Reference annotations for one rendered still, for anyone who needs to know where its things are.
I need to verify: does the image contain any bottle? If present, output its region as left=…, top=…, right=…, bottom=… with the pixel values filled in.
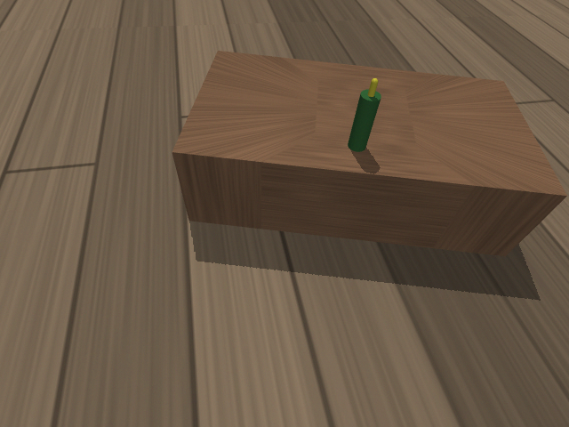
left=348, top=78, right=381, bottom=152

